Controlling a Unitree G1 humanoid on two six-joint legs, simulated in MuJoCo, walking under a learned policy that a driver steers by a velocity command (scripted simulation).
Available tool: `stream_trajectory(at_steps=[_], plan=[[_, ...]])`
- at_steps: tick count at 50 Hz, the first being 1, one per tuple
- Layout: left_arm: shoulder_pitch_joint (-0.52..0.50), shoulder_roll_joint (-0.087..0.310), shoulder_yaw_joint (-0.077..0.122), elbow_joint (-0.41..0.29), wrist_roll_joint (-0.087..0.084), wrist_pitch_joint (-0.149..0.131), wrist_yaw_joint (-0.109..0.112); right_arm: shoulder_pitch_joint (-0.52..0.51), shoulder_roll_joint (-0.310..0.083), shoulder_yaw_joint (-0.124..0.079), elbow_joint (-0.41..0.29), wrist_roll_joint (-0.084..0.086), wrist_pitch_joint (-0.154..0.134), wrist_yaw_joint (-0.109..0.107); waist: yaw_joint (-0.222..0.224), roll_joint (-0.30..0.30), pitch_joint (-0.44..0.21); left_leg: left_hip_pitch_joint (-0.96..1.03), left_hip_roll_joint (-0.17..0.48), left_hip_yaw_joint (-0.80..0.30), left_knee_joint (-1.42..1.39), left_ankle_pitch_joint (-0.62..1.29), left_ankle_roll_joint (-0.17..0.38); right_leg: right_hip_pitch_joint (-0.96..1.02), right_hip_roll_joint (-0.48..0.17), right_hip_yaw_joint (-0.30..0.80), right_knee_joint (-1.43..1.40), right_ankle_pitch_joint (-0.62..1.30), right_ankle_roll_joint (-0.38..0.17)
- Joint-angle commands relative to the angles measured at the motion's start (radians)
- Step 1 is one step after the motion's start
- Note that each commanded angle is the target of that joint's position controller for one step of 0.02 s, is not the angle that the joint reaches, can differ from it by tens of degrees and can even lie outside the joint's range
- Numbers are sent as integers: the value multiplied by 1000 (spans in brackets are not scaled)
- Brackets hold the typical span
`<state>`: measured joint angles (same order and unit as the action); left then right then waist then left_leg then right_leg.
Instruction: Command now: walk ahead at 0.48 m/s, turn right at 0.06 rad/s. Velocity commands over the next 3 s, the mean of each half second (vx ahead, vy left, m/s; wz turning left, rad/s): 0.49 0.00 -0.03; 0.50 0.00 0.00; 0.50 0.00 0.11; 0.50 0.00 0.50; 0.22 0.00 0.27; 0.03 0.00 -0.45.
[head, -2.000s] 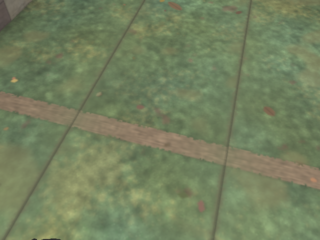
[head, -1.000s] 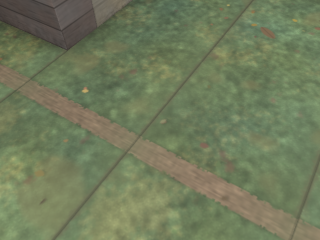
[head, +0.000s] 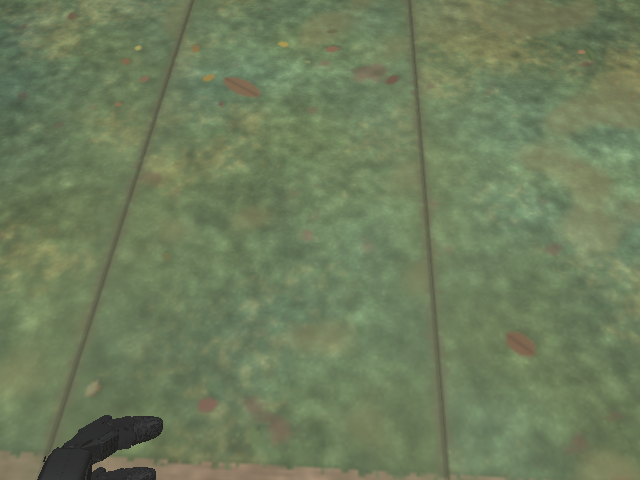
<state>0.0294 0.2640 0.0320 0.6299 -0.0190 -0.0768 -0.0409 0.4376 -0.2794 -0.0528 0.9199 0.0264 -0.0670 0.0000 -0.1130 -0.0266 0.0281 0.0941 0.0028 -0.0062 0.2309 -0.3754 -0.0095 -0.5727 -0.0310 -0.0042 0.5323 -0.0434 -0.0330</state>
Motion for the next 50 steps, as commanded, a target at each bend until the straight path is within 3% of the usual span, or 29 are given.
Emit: stream_trajectory(at_steps=[1,2,3,4,5,6,7,9,12,15,18,22,25,26,27,28,29,30,31,32,33,34,35,38,41,44,47,50], plan=[[164,156,67,-23,3,-11,6,-51,-195,-39,-57,-1,4,-10,189,126,-101,-96,201,-46,243,907,123,353,60,-52,-41,-13,-70],[335,202,85,15,7,-4,18,-57,-168,-24,-75,-17,3,-12,265,91,-222,-262,162,-23,484,763,92,639,-35,40,-1,-9,-115],[430,316,107,35,26,0,21,66,-37,17,-108,-26,-14,-5,220,-184,-399,-649,1,15,911,215,23,1022,-321,514,-44,-184,-274],[450,234,86,43,17,4,17,48,-84,9,-86,-13,-38,3,237,-223,-467,-761,-29,-118,1046,-186,30,1017,-369,771,-207,-301,-304],[366,188,66,40,13,2,17,-56,-164,-15,-120,17,-47,9,226,-153,-269,-856,32,-107,1099,-137,43,879,-330,625,-229,-328,-252],[295,164,58,32,12,2,17,-127,-160,-12,-138,17,-52,9,200,-82,-160,-848,80,-76,1060,-45,49,722,-286,490,-249,-252,-227],[241,141,50,31,19,0,13,-155,-146,-13,-142,1,-49,6,168,-35,-88,-815,110,-61,998,17,44,587,-244,396,-280,-161,-215],[185,115,44,31,29,-11,9,-117,-116,-13,-129,-10,-26,5,106,-65,-55,-705,146,-69,929,89,32,436,-194,296,-348,-73,-207],[190,133,52,59,18,-32,10,-142,-83,-6,-138,-20,-1,-1,84,-49,-20,-718,155,-55,837,163,3,368,-183,206,-405,18,-226],[228,151,56,88,18,-30,22,-255,-76,-1,-174,-29,-6,3,111,-18,14,-764,152,-49,644,342,-14,385,-160,135,-423,58,-211],[276,174,61,113,10,-22,32,-372,-57,11,-202,-22,-21,18,156,-12,35,-707,111,-11,440,494,-10,391,-136,74,-427,45,-180],[357,193,67,161,-1,-4,37,-477,-70,12,-246,-12,-30,39,190,-12,55,-730,86,-17,323,478,15,531,-192,90,-382,44,-170],[366,205,73,183,-4,15,44,-470,-96,4,-258,-13,-34,51,164,-32,33,-702,64,-11,276,356,53,640,-230,104,-302,167,-144],[356,213,75,184,-3,21,47,-427,-113,-4,-250,-14,-35,51,136,-49,3,-630,40,12,267,314,69,656,-224,96,-245,301,-131],[339,212,73,183,0,28,49,-322,-141,-21,-221,-16,-35,46,75,-49,-64,-478,5,47,244,311,95,646,-189,64,-114,462,-110],[344,180,58,175,10,31,53,-159,-194,-46,-177,-19,-33,35,7,-29,-185,-220,37,19,275,344,133,542,-135,23,97,438,-77],[436,88,27,139,22,17,49,-29,-297,-69,-162,-41,-29,27,16,153,-359,190,295,-361,295,298,266,182,-17,-23,486,81,-10],[476,55,13,155,14,-5,43,8,-269,-62,-145,-24,-25,33,21,296,-448,324,393,-721,129,115,351,-51,101,88,686,-547,16],[375,159,39,141,-13,-19,36,-34,-195,-39,-151,-11,-24,31,0,204,-312,241,360,-640,89,0,299,-168,38,139,768,-526,5],[294,174,43,115,-24,-27,34,-107,-169,-31,-162,-12,-23,28,19,152,-185,98,328,-502,66,37,262,-198,-15,101,743,-429,-6],[251,166,42,109,-11,-28,39,-169,-144,-23,-171,-21,-22,28,47,92,-110,-42,290,-406,38,125,246,-166,-56,77,688,-346,-3],[249,157,47,111,1,-20,41,-208,-116,-15,-177,-33,-24,30,80,95,-65,-147,253,-333,4,208,236,-113,-88,78,632,-287,1],[276,139,46,118,4,-9,41,-226,-107,-12,-178,-40,-28,31,107,119,-65,-207,235,-294,-25,253,236,-53,-103,82,609,-251,7],[277,100,39,118,11,15,46,-221,-126,-20,-157,-31,-44,29,131,105,-41,-276,219,-197,-86,371,260,-41,-115,67,530,-186,38],[177,87,34,87,18,12,45,-186,-146,-25,-132,-27,-39,15,108,81,-9,-253,196,-121,-105,444,246,-96,-117,59,355,-26,58],[72,61,22,64,14,-1,33,-145,-161,-27,-112,-19,-31,6,68,78,13,-242,165,-56,-112,429,215,-51,-85,26,154,125,54],[-21,62,18,34,5,-9,18,-80,-177,-31,-79,-11,-19,4,31,75,37,-169,195,-62,-95,396,214,-52,-61,13,51,151,45],[-67,79,21,7,3,-17,1,-56,-186,-37,-55,-6,0,-2,34,84,48,-57,246,-81,-38,453,201,-80,-48,23,-7,68,12]])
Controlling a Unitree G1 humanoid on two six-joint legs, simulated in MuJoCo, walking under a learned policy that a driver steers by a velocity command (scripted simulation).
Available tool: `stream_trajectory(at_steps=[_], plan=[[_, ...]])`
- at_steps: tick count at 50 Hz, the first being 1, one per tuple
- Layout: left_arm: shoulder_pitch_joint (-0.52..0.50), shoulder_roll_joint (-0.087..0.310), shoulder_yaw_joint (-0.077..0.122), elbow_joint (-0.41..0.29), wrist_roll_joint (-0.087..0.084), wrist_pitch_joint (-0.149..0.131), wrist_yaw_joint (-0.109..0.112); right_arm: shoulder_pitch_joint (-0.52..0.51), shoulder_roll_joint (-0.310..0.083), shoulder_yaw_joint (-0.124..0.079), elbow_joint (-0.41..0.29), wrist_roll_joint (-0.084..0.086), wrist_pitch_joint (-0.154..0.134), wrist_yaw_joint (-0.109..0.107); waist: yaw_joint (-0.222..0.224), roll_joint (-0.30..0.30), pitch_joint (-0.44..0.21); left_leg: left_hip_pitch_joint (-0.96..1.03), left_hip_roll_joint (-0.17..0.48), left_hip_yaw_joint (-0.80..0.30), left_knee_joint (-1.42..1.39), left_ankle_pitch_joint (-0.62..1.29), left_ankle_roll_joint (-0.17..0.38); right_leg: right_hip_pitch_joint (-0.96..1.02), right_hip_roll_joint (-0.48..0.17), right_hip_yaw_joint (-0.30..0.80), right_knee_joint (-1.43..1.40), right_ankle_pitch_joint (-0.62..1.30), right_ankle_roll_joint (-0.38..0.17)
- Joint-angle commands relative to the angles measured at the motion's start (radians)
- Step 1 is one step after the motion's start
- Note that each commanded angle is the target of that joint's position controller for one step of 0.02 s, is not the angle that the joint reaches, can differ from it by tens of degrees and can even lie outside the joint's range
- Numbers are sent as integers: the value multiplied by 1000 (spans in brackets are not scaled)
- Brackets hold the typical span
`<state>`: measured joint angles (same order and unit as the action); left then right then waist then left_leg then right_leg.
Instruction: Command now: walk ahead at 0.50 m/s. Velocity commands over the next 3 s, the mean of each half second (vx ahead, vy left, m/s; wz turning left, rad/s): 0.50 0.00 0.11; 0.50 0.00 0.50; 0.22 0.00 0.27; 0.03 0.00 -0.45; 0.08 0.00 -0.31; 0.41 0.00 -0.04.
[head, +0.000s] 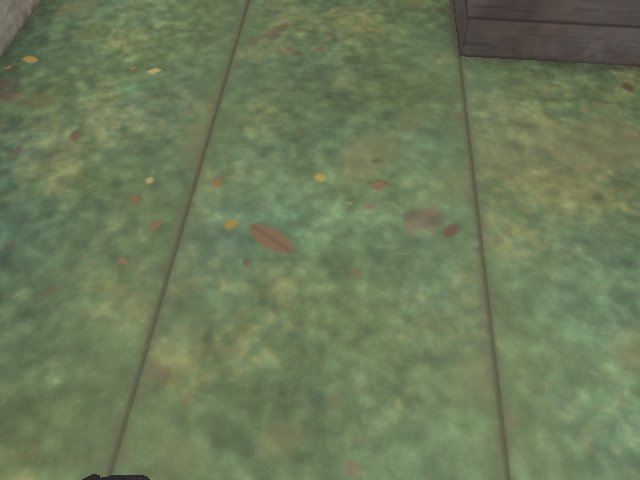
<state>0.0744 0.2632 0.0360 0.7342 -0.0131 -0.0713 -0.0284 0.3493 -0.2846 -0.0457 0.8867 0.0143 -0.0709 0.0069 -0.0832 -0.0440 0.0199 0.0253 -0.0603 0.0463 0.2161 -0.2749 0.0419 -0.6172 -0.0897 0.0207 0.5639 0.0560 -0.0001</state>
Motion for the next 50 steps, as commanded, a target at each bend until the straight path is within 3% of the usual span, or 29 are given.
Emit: stream_trajectory(at_steps=[1,3,4,5,6,7,8,9,10,11,13,15,21,26,28,29,30,31,32,33,34,35,36,37,38,39,42,47,50], plan=[[-104,89,19,-99,-2,-24,-16,30,-186,-47,-18,7,9,-12,17,107,49,40,322,-138,3,392,141,-20,17,-3,-52,-69,-35],[-10,122,35,-76,1,-26,-17,2,-200,-52,-20,8,19,-17,80,128,-11,61,311,-120,118,628,116,131,60,-42,-76,-130,-68],[130,160,58,-32,4,-25,-10,-11,-185,-46,-23,5,25,-19,152,112,-101,22,261,-81,284,738,91,331,88,-70,-97,-107,-97],[305,223,80,6,12,-22,0,-4,-142,-26,-44,-13,24,-21,216,46,-247,-154,209,-43,552,560,57,637,-34,58,-45,-62,-153],[378,315,101,26,16,-15,2,124,-26,10,-62,-16,2,-10,164,-204,-376,-581,23,-20,936,9,-18,1009,-271,530,-114,-264,-319],[390,222,75,23,5,-14,1,80,-90,-2,-46,-4,-22,-3,200,-178,-401,-711,20,-165,1056,-308,-9,1026,-294,703,-235,-379,-319],[314,183,59,16,4,-15,3,-14,-156,-22,-77,25,-35,5,193,-117,-243,-790,78,-163,1094,-248,4,904,-263,562,-258,-398,-272],[241,165,53,4,6,-14,5,-75,-152,-20,-93,26,-41,3,164,-46,-148,-777,131,-128,1053,-154,7,757,-226,441,-280,-320,-248],[189,138,45,1,13,-14,2,-105,-143,-23,-97,10,-39,-1,137,-7,-78,-745,163,-115,991,-90,1,630,-189,356,-314,-233,-238],[159,116,38,-2,21,-20,0,-86,-133,-27,-92,4,-29,-2,101,-32,-60,-680,192,-123,947,-42,-4,547,-160,296,-344,-167,-228],[145,113,39,7,17,-31,-2,-47,-94,-21,-76,1,-6,-5,71,-46,-53,-617,203,-113,899,-4,-24,469,-135,225,-396,-104,-238],[152,135,47,27,18,-40,4,-72,-77,-17,-84,0,11,-8,66,-33,-25,-653,212,-112,838,60,-44,447,-137,149,-433,-56,-244],[196,163,53,74,23,-38,27,-239,-51,-10,-132,4,4,8,126,-10,28,-666,173,-92,509,368,-46,487,-107,-48,-474,-26,-185],[256,177,61,121,8,-13,34,-352,-44,-5,-197,6,3,35,166,7,67,-720,150,-65,383,334,-9,669,-169,-106,-429,29,-164],[247,190,68,126,1,5,40,-357,-56,-11,-220,5,4,49,150,-5,62,-714,130,-34,366,237,19,736,-191,-127,-360,177,-145],[232,205,72,121,0,13,45,-335,-70,-18,-225,4,5,53,129,-21,38,-665,103,-4,367,183,36,752,-192,-144,-297,344,-132],[220,219,77,115,0,22,52,-282,-92,-31,-221,2,9,55,97,-39,-8,-580,67,31,375,132,55,759,-187,-162,-200,523,-117],[203,222,77,107,0,33,59,-156,-126,-54,-194,3,12,52,24,-34,-78,-415,22,57,345,139,82,724,-160,-192,-25,626,-93],[209,204,68,94,7,35,67,11,-192,-89,-154,7,16,39,-50,13,-170,-139,27,-13,319,172,125,565,-117,-208,219,516,-56],[280,102,33,46,33,14,57,95,-304,-119,-145,8,23,20,-15,234,-277,232,273,-471,291,86,277,147,22,-207,600,-63,10],[266,81,16,35,27,-28,40,87,-282,-102,-169,12,14,24,-3,264,-399,382,402,-896,113,-20,389,-80,160,5,794,-644,23],[171,155,36,13,-14,-58,22,68,-212,-82,-170,3,8,25,-37,191,-310,337,374,-773,87,-36,331,-186,89,91,830,-589,-2],[120,156,32,-4,-24,-75,18,22,-177,-73,-176,2,3,22,-18,131,-199,200,332,-626,86,21,290,-193,44,72,769,-501,-22],[106,150,35,-1,-4,-80,25,-44,-154,-66,-189,1,3,21,26,58,-123,47,291,-526,74,109,260,-145,6,63,670,-438,-21],[109,162,45,4,14,-71,31,-94,-121,-54,-207,-6,3,18,61,62,-84,-66,258,-456,50,205,244,-73,-21,63,594,-396,-13],[122,159,49,2,20,-57,30,-119,-116,-51,-222,-13,4,15,86,88,-73,-139,240,-434,27,257,247,-19,-27,64,564,-373,-2],[117,122,44,-11,31,-30,36,-107,-148,-61,-225,-6,0,-1,101,91,-52,-243,207,-352,-4,368,257,11,-15,37,434,-294,48],[-69,78,26,-68,22,-35,27,-35,-168,-69,-205,5,12,-23,30,118,-18,-296,137,-289,14,257,184,87,56,24,59,16,73],[-131,99,30,-96,7,-45,15,13,-167,-71,-186,12,21,-26,8,130,-11,-248,164,-356,56,194,171,116,79,45,-32,39,62]])
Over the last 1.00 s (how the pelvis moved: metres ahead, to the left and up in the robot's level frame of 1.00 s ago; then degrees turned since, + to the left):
0.57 0.02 0.01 0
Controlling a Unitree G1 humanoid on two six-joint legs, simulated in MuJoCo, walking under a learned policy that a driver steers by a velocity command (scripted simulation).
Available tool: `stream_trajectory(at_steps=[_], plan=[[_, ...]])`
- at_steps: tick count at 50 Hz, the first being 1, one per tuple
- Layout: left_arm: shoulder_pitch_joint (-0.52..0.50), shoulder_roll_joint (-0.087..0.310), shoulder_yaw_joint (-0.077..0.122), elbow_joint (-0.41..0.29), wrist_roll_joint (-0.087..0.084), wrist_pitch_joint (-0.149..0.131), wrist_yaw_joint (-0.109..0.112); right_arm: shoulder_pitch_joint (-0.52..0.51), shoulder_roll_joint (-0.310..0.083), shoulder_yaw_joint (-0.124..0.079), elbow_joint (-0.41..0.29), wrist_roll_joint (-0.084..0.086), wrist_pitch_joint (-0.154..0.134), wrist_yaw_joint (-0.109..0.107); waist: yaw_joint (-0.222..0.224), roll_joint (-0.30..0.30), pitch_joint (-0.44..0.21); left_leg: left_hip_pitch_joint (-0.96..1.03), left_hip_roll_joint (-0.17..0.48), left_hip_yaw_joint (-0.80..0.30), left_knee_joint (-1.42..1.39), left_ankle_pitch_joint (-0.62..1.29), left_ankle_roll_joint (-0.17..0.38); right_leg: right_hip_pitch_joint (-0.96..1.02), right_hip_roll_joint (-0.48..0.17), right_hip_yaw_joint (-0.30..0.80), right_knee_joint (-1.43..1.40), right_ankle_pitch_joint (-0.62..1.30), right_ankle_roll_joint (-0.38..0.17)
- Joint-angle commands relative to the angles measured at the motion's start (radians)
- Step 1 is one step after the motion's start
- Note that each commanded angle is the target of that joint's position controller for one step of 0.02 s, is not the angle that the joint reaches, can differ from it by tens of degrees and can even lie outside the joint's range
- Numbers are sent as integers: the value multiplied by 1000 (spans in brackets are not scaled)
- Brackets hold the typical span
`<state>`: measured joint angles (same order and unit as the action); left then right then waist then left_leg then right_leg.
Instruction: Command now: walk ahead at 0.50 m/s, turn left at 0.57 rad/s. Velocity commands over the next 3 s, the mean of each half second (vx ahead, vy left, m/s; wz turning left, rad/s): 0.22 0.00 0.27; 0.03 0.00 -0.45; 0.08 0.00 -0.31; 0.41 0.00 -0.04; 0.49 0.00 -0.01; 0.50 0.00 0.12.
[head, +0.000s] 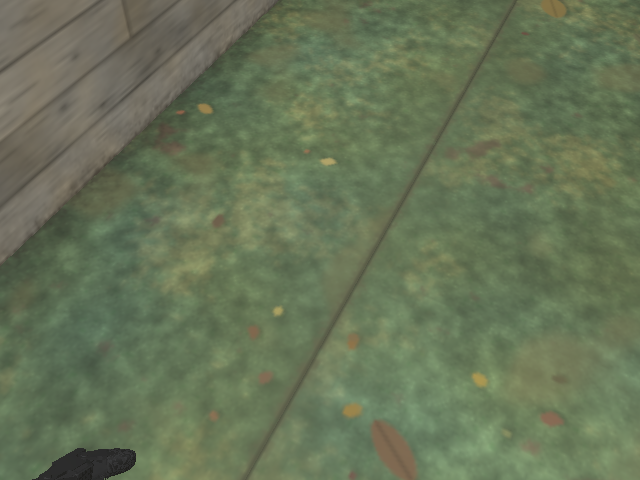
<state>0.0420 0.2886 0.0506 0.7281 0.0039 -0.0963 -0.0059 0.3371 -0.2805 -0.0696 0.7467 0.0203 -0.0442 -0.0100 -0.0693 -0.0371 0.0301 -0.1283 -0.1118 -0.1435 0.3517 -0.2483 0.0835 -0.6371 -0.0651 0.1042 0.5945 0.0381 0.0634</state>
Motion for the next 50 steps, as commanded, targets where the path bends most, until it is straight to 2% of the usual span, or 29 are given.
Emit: stream_trajectory(at_steps=[1,4,5,6,7,8,9,10,12,14,16,19,21,22,23,24,25,27,30,33,35,37,38,39,40,41,42,44,50], plan=[[-101,87,20,-94,-11,-24,-11,34,-164,-46,-43,7,-2,-11,-3,125,-24,-57,227,-198,-49,155,124,138,57,-25,-89,33,-10],[-35,125,39,-83,3,-39,-15,13,-160,-50,-54,-1,18,-22,42,166,-46,21,219,-259,112,339,79,217,83,-33,-150,-63,-56],[40,138,48,-67,13,-45,-9,-15,-141,-43,-70,1,22,-22,88,160,-91,7,169,-236,213,400,41,339,71,-49,-204,20,-83],[153,189,60,-61,34,-49,-3,-29,-95,-27,-101,-12,19,-21,136,96,-226,-97,112,-183,434,295,-5,590,-71,53,-144,225,-147],[236,247,70,-50,49,-32,3,139,-26,-7,-107,-10,15,-22,86,-177,-381,-410,-34,-58,768,-338,-83,955,-349,381,-94,497,-324],[261,208,67,-39,9,-13,-4,209,-118,-15,-102,-1,13,-18,81,-262,-457,-525,21,-54,960,-464,-109,987,-436,583,-126,358,-389],[208,131,46,-69,6,1,2,122,-184,-37,-96,8,25,-19,109,-144,-333,-577,66,-51,1025,-386,-134,885,-372,443,-151,285,-346],[154,97,33,-77,11,16,8,29,-200,-44,-114,4,39,-23,113,-69,-238,-583,97,-3,1009,-320,-149,764,-314,288,-163,288,-303],[104,79,19,-58,20,29,5,-25,-150,-39,-131,-7,62,-27,78,-54,-130,-503,132,16,905,-274,-154,547,-213,157,-209,340,-285],[68,71,14,-33,25,26,-5,10,-56,-10,-123,-10,71,-26,35,-89,-114,-361,133,49,713,-251,-151,420,-161,75,-261,372,-288],[23,74,12,-19,17,24,-14,5,-22,7,-114,-30,65,-25,20,-97,-151,-214,143,81,491,-162,-151,372,-139,27,-266,455,-295],[44,123,25,7,-10,37,-19,-38,-59,-1,-108,-29,64,-21,38,-100,-183,-103,116,104,285,18,-145,401,-134,46,-252,322,-289],[34,144,28,7,-25,51,-19,-64,-79,-9,-112,-29,68,-18,27,-88,-144,-14,95,124,137,126,-113,343,-114,75,-246,52,-254],[52,130,22,12,-28,56,-19,-94,-100,-14,-128,-38,69,-21,31,-76,-118,28,117,98,85,146,-86,296,-92,95,-242,-103,-213],[72,108,14,12,-17,57,-20,-103,-143,-22,-151,-48,70,-28,38,-25,-115,82,208,18,73,197,-47,237,-61,101,-206,-251,-162],[112,80,6,9,-1,54,-25,-109,-197,-34,-169,-53,76,-39,69,101,-121,125,327,-55,84,289,11,162,23,43,-117,-443,-114],[135,54,1,4,-17,59,-17,-114,-199,-42,-141,-49,82,-36,83,261,-123,25,376,-104,16,121,72,186,85,-85,-29,-462,-81],[118,109,24,8,-20,74,-4,-163,-155,-37,-157,-44,71,-36,59,269,-63,-23,397,-128,-12,144,95,156,84,-120,154,-471,-54],[156,106,41,3,-21,110,0,-183,-150,-38,-151,-29,49,-42,68,217,-65,-13,456,-94,16,450,135,103,34,-88,369,-602,-27],[150,74,33,-13,-27,124,-9,-240,-157,-47,-145,-21,55,-39,71,205,-89,-33,411,17,46,488,101,195,30,-136,255,-493,-23],[163,82,38,-24,-27,129,-23,-250,-163,-52,-134,-11,65,-39,80,208,-108,-32,402,57,87,449,81,267,47,-171,129,-394,-37],[216,93,50,-13,-18,130,-28,-236,-145,-50,-115,4,67,-39,105,163,-114,-94,362,123,196,294,13,404,90,-189,-69,-211,-78],[218,159,69,-27,-9,127,-17,-173,-106,-43,-97,-12,64,-35,81,-18,-98,-222,284,218,383,67,-76,501,2,-14,-170,44,-129],[219,306,98,-62,4,120,-7,-228,-51,-20,-160,-57,63,-37,80,-313,-71,-512,120,239,655,-414,-174,579,-275,402,-238,379,-322],[269,270,83,-67,41,100,-16,-298,-92,-30,-168,-41,56,-45,154,-191,-159,-533,102,76,827,-479,-161,583,-325,475,-261,334,-435],[230,244,73,-70,37,83,-16,-294,-118,-39,-157,-21,56,-48,127,-114,-131,-556,122,50,878,-406,-145,575,-283,387,-246,277,-404],[179,221,70,-74,12,78,-8,-275,-128,-45,-136,-23,57,-53,102,-64,-111,-569,139,46,863,-316,-138,571,-226,317,-232,203,-347],[126,183,54,-85,-17,90,13,-260,-137,-54,-117,-29,59,-62,79,-62,-105,-532,148,40,822,-204,-149,538,-167,251,-229,188,-291],[154,187,57,-103,-17,113,42,-258,-90,-40,-109,-20,47,-48,90,-69,-125,-493,104,42,624,-91,-182,579,-120,256,-238,92,-286]])
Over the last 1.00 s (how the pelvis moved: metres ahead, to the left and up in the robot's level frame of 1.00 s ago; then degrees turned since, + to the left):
0.56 0.05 0.00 21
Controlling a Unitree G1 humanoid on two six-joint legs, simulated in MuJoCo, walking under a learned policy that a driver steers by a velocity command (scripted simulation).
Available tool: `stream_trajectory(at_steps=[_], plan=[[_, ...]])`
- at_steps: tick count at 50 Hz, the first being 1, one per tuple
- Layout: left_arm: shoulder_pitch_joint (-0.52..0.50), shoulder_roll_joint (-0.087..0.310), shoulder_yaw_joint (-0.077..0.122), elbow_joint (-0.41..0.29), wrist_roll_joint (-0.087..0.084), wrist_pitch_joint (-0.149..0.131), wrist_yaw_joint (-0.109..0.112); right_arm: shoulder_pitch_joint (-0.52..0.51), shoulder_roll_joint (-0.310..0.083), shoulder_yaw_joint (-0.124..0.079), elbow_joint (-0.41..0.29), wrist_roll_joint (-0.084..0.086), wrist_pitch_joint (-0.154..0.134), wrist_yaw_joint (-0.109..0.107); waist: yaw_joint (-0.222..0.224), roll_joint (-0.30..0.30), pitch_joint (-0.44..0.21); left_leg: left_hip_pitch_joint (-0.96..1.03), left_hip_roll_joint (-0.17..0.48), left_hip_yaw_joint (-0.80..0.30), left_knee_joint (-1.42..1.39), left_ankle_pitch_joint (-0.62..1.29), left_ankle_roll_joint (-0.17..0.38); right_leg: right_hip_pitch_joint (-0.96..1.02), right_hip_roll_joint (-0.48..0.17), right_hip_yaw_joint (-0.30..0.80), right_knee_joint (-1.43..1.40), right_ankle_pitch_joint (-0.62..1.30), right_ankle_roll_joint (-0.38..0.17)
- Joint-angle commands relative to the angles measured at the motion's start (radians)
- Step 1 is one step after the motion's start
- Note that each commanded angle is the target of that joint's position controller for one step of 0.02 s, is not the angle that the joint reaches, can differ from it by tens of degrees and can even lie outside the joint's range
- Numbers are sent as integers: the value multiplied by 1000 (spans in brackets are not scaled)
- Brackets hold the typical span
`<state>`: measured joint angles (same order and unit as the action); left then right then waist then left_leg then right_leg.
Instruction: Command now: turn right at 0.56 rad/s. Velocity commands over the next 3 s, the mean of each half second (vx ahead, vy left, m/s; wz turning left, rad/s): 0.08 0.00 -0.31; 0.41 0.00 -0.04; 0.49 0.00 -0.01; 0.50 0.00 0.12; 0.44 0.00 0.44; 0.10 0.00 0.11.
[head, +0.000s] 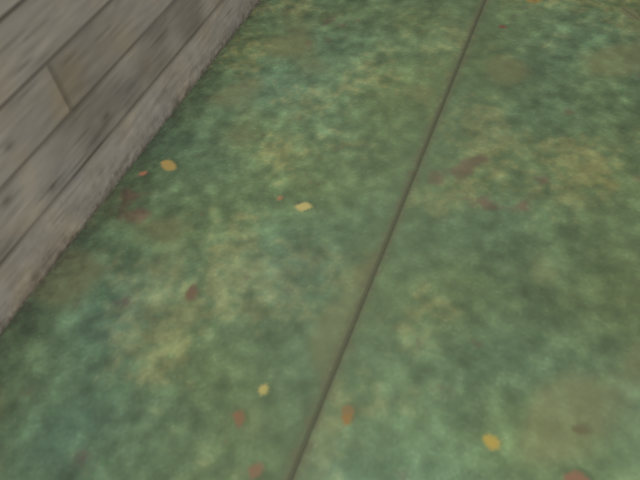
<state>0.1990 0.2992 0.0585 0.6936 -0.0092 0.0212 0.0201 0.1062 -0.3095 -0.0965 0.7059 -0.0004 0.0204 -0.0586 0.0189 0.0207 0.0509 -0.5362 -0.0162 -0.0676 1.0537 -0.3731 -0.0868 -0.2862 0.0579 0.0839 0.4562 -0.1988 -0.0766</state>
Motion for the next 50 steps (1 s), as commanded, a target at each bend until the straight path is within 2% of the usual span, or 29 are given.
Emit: stream_trajectory(at_steps=[1,5,10,12,13,14,15,16,17,18,19,20,22,24,26,27,29,30,31,32,33,34,35,36,38,41,45,47,50], plan=[[-6,180,51,-72,-4,-1,18,-32,-61,-12,-68,1,-20,3,4,-135,-140,-69,6,-38,-122,41,-15,217,-237,289,-103,282,-145],[-29,185,56,-88,2,9,15,-30,-68,-12,-62,5,-31,17,8,-162,-117,19,-4,-41,-250,39,-15,145,-223,339,-109,156,-148],[-49,164,44,-91,7,18,1,-8,-72,-9,-57,10,-49,38,19,-170,-131,151,2,-15,-380,15,11,124,-223,382,-63,256,-150],[-75,149,35,-91,0,22,1,28,-62,-5,-46,9,-58,48,-12,-162,-131,241,0,2,-543,106,34,113,-199,381,-30,282,-125],[-75,135,29,-87,-6,22,2,51,-58,-4,-37,2,-63,53,-31,-148,-127,321,10,3,-674,237,54,84,-173,368,-16,244,-92],[-40,109,21,-82,4,17,2,55,-93,-7,-44,-14,-66,51,-17,-90,-136,405,96,-69,-704,357,85,35,-133,331,21,120,-39],[26,67,6,-75,27,8,-2,57,-144,-10,-55,-30,-63,47,34,104,-173,484,249,-228,-725,473,164,-40,-16,198,157,-196,20],[-1,82,11,-88,18,1,-3,51,-118,2,-36,-46,-61,48,35,207,-131,403,333,-354,-769,301,296,-111,33,83,198,-338,65],[-36,127,20,-84,19,-5,0,43,-97,6,-41,-33,-64,50,-6,176,-98,375,330,-388,-827,11,318,-131,-9,59,293,-334,96],[-79,150,31,-88,9,-9,-1,87,-129,-5,-23,-18,-63,45,-42,176,-62,400,314,-408,-867,-185,309,-214,-6,22,392,-321,110],[-83,152,38,-80,5,-9,-3,110,-155,-9,-12,-4,-63,39,-49,172,-22,415,308,-410,-886,-234,302,-289,-22,12,472,-317,123],[-72,148,40,-76,4,-14,-7,120,-153,-8,-4,6,-65,33,-48,161,2,441,304,-402,-888,-229,296,-344,-45,16,508,-280,128],[-78,101,27,-66,-2,-33,-19,143,-132,-2,2,14,-64,26,-59,133,5,471,254,-315,-891,-161,271,-353,-59,-32,449,-224,124],[-111,54,11,-66,-2,-55,-27,152,-128,-1,4,14,-63,27,-75,142,-12,440,213,-229,-884,-62,261,-260,-57,-80,332,-182,116],[-120,37,4,-66,-5,-72,-36,162,-144,-5,6,17,-62,33,-78,165,-21,380,200,-183,-879,-12,270,-136,-45,-107,204,-173,103],[-113,48,7,-63,-9,-77,-40,173,-154,-7,8,21,-60,38,-74,165,-23,357,207,-182,-872,-10,279,-86,-39,-118,153,-160,95],[-45,63,13,-35,-14,-83,-43,164,-157,-6,8,31,-56,47,-32,140,-29,280,213,-173,-835,-26,274,64,-26,-141,12,-31,70],[9,73,20,-12,-14,-83,-40,169,-140,1,9,29,-56,50,-6,121,-41,230,203,-166,-800,-32,258,164,-19,-141,-25,-4,59],[86,89,27,9,-19,-82,-32,164,-101,16,10,22,-61,53,33,103,-67,158,181,-140,-733,-37,225,289,-46,-105,-37,-11,45],[200,129,37,27,-17,-83,-21,133,-25,41,-6,6,-70,61,83,-8,-110,42,106,-51,-504,-45,162,431,-188,83,-101,-104,6],[270,272,70,36,-2,-80,-24,116,8,51,-67,11,-93,56,90,-284,-131,-189,7,78,-204,-137,105,504,-409,472,-220,-351,-134],[269,226,59,40,9,-93,-32,79,-89,25,-76,34,-108,49,103,-217,-63,-289,42,4,-12,-193,106,432,-456,611,-277,-482,-215],[220,164,38,34,8,-104,-35,88,-123,12,-69,44,-116,55,68,-187,8,-345,86,-18,52,-99,127,403,-418,531,-281,-487,-195],[186,132,27,24,13,-111,-36,98,-112,13,-51,40,-119,60,51,-170,19,-341,107,-9,62,-16,138,382,-368,439,-287,-402,-167],[149,105,15,21,12,-108,-36,81,-90,15,-46,17,-123,71,29,-130,36,-318,140,-2,9,101,133,335,-311,300,-303,-168,-134],[165,107,15,28,6,-104,-30,48,-51,26,-55,9,-119,85,27,-113,22,-277,131,43,-96,229,92,296,-266,161,-327,100,-134],[206,126,18,58,1,-98,-17,-88,-5,50,-100,13,-120,95,60,-107,42,-154,90,82,-366,405,65,216,-228,40,-340,207,-116],[243,139,21,78,-4,-97,-14,-146,-7,53,-119,20,-122,105,75,-102,59,-99,69,91,-446,458,72,205,-245,32,-349,191,-116],[261,148,26,103,-14,-92,-13,-186,-30,48,-140,24,-126,119,57,-101,72,-93,59,70,-518,437,111,291,-293,34,-315,258,-100]])
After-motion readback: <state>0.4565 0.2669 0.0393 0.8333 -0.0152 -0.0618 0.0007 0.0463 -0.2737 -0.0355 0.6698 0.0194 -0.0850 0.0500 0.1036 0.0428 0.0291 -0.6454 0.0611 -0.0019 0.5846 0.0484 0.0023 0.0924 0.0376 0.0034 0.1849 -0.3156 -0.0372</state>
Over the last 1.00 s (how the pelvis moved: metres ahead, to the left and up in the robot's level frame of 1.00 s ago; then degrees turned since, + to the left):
0.19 -0.07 0.00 -10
